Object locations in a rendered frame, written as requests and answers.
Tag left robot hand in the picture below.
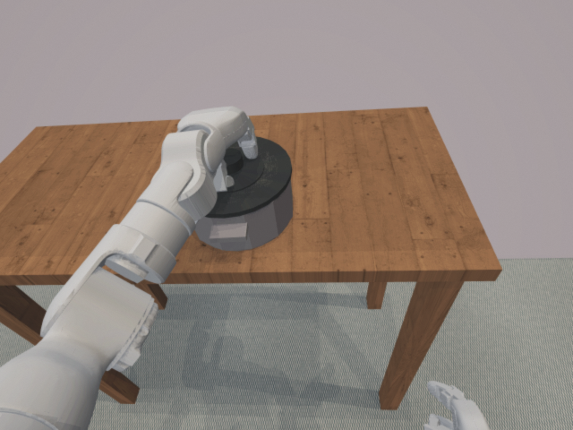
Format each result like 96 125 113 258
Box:
177 106 258 192

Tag pot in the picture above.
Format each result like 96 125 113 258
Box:
195 179 293 251

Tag robot left forearm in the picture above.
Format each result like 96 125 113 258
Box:
40 121 226 338

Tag right robot hand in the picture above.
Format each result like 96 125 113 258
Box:
423 381 491 430

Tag table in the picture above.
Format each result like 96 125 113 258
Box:
0 107 502 410

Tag knob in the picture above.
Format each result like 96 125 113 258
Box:
224 149 244 175

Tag lid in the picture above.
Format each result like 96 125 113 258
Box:
205 137 292 219

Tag left robot upper arm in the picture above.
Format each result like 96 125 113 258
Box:
0 266 158 430

